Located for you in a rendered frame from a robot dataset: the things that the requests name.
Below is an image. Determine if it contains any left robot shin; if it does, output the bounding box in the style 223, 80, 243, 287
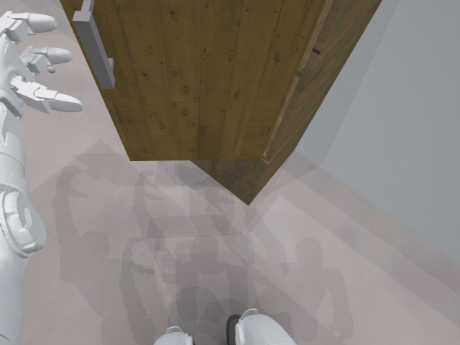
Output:
166, 326, 183, 334

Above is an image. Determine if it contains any robot left upper arm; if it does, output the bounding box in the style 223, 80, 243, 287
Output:
0, 190, 46, 345

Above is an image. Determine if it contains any left robot forearm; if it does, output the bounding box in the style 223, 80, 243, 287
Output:
0, 89, 29, 199

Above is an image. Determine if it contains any robot right thigh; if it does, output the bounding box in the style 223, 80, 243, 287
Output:
235, 314, 297, 345

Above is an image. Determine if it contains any robot left hand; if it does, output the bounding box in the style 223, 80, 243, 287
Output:
0, 11, 83, 114

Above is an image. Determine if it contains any cupboard door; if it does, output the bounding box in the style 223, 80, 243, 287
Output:
60, 0, 326, 161

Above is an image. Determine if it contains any handle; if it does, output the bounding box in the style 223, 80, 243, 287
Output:
73, 0, 115, 89

